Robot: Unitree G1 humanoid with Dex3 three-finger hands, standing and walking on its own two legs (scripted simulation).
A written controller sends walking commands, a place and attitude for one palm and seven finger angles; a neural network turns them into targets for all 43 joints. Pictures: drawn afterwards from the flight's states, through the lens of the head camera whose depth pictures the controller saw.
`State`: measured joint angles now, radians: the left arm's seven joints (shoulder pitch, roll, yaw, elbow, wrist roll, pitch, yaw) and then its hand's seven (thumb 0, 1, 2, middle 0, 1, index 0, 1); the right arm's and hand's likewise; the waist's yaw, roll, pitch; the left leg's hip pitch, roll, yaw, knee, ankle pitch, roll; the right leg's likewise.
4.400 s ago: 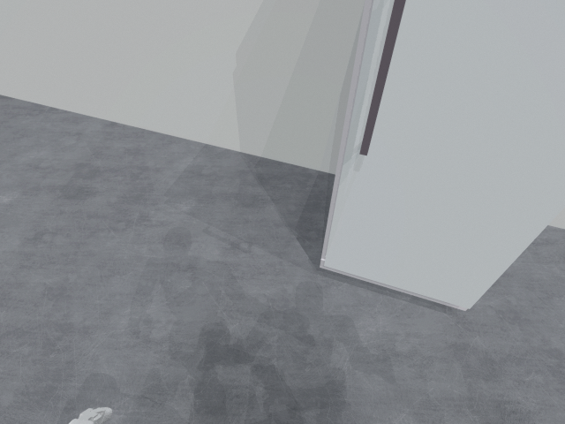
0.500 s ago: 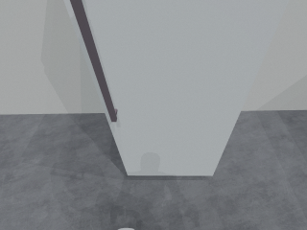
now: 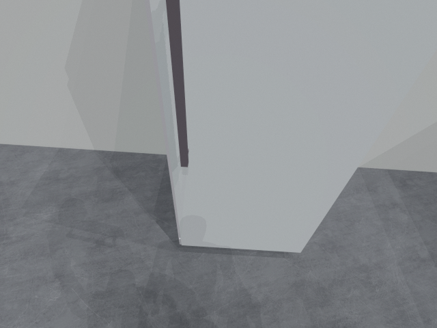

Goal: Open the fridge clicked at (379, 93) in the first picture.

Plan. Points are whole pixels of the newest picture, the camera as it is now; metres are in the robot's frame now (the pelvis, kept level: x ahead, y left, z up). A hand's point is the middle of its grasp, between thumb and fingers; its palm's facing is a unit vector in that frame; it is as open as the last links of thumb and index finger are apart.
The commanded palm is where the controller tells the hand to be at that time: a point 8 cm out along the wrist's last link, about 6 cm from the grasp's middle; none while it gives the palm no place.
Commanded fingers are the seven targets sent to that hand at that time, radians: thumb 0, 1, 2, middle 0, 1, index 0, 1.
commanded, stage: come to a stop and stand still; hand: left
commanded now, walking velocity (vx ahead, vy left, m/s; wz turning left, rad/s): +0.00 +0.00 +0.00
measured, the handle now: (181, 92) +0.54 +0.14 +0.15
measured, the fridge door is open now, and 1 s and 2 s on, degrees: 0 0 0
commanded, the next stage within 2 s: look again from close up in 0.42 s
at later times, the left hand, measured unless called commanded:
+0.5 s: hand out of the picture +0.01 +0.16 -0.18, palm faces +0.02 -0.98 -0.18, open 7.4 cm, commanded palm none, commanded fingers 0.00 0.90 0.90 -0.20 -0.30 -0.20 -0.30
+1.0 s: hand out of the picture +0.02 +0.15 -0.17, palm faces +0.01 -0.97 -0.24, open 7.4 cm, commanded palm none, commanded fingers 0.00 0.90 0.90 -0.20 -0.30 -0.20 -0.30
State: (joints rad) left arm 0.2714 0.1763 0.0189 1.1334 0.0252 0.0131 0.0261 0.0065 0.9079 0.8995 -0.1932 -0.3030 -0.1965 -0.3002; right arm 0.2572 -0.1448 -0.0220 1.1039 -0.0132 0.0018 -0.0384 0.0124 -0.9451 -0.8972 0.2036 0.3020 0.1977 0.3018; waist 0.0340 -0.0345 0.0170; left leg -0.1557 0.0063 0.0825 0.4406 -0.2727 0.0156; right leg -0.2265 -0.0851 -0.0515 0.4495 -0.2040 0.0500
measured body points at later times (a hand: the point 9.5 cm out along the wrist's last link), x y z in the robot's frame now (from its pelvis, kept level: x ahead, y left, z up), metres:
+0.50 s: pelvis +0.01 +0.00 +0.00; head +0.02 +0.00 +0.45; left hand +0.01 +0.22 -0.16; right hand -0.01 -0.21 -0.16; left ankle -0.02 +0.10 -0.74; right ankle +0.02 -0.15 -0.74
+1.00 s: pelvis +0.01 -0.03 +0.00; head +0.01 -0.06 +0.45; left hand +0.02 +0.20 -0.15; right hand +0.01 -0.25 -0.17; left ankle -0.02 +0.10 -0.74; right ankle +0.02 -0.15 -0.74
